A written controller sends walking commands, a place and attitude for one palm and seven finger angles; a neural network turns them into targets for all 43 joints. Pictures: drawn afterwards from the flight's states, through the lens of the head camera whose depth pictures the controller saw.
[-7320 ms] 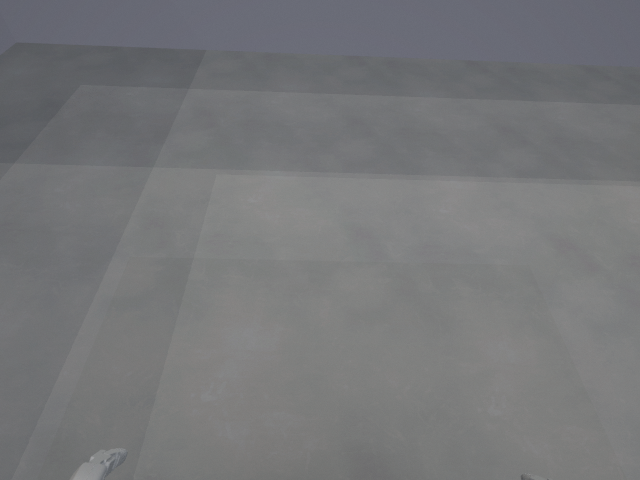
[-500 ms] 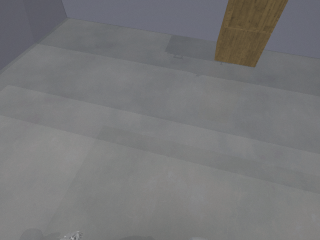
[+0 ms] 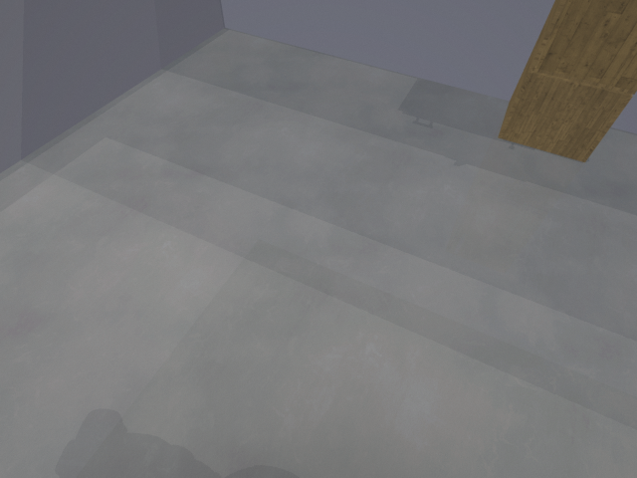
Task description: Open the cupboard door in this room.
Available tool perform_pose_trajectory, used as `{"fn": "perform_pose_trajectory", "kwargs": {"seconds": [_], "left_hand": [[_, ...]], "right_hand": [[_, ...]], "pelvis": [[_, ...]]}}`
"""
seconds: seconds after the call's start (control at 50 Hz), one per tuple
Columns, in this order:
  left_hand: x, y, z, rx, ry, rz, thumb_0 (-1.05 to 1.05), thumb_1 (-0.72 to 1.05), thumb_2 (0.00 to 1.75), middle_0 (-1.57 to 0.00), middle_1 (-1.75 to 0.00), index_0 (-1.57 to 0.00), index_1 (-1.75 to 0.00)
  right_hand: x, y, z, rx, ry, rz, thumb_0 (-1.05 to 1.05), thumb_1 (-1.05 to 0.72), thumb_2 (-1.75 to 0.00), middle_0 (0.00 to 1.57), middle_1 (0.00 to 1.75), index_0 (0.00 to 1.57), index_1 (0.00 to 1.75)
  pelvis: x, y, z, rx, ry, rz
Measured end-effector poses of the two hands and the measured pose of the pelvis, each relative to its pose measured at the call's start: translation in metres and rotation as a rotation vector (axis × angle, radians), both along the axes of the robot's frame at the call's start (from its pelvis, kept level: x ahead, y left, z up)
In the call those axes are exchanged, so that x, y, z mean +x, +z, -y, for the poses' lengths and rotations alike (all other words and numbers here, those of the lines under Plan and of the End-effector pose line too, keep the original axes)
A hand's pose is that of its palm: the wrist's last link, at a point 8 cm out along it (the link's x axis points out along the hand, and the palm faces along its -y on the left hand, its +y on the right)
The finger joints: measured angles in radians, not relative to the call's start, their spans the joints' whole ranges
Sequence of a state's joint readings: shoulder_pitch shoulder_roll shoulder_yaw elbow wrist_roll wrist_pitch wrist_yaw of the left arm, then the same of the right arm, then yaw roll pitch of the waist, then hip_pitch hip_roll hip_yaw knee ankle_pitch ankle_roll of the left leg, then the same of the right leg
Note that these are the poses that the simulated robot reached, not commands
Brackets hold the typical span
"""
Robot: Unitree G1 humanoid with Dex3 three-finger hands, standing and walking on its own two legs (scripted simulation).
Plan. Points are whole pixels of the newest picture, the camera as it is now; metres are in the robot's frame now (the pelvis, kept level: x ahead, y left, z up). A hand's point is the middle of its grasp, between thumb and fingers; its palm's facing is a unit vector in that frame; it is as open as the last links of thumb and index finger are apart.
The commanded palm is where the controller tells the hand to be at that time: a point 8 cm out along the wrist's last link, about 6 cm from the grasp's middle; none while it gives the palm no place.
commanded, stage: turn or walk to find it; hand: left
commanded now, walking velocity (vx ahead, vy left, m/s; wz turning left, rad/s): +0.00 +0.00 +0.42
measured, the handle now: out of the picture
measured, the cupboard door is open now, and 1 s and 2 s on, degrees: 0 0 0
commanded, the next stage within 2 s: none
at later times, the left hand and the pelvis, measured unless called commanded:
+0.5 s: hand out of the picture +0.05 +0.21 -0.15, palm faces +0.16 -0.94 -0.29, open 7.4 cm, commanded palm none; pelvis -0.03 -0.01 +0.00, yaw +9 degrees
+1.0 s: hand out of the picture -0.13 +0.21 -0.19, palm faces +0.43 -0.87 -0.23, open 7.4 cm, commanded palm none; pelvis -0.06 +0.01 -0.01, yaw +24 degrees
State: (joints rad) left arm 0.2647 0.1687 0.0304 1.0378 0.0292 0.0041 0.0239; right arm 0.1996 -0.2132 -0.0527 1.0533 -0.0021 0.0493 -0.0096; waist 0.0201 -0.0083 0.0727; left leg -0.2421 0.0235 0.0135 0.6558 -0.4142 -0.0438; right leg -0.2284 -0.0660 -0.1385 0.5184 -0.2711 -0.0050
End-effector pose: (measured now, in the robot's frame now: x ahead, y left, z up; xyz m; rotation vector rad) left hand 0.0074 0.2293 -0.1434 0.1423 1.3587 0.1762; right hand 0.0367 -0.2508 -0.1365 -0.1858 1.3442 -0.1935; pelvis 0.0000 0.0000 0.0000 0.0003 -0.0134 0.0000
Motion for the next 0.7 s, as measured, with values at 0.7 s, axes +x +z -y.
{"fn": "perform_pose_trajectory", "kwargs": {"seconds": [0.7], "left_hand": [[-0.025, 0.037, 0.008, 0.108, 0.171, 0.182, 0.01, 0.91, 0.9, -0.2, -0.3, -0.2, -0.3]], "right_hand": [[0.002, -0.012, 0.026, 0.046, 0.202, -0.016, 0.01, -0.91, -0.89, 0.19, 0.3, 0.2, 0.3]], "pelvis": [[-0.04, 0.005, 0.027, 0.034, 0.275, 0.001]]}}
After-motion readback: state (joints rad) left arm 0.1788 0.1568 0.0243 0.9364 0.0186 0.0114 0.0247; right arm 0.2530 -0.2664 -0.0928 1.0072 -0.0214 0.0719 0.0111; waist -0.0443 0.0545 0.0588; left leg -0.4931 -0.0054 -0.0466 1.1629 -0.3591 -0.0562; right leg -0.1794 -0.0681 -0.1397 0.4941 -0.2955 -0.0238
